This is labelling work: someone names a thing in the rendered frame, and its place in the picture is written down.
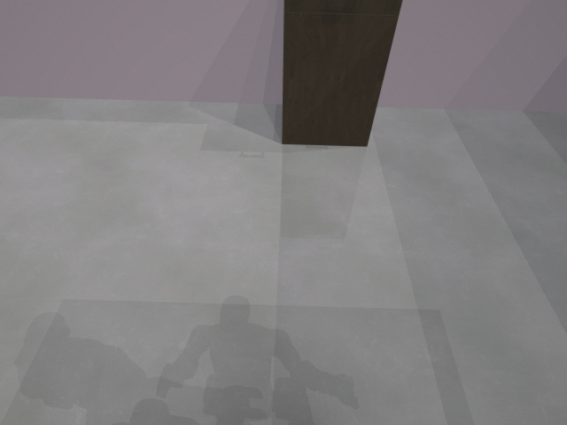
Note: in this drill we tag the cabinet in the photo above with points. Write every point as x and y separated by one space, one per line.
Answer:
333 71

